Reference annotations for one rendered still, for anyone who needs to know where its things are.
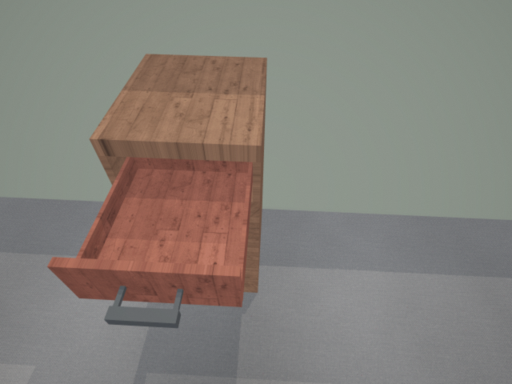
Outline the cabinet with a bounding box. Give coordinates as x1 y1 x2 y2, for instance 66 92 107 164
90 54 267 293

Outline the drawer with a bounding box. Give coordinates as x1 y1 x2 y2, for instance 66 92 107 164
47 157 253 307

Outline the handle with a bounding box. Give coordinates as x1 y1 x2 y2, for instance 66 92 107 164
104 286 183 328

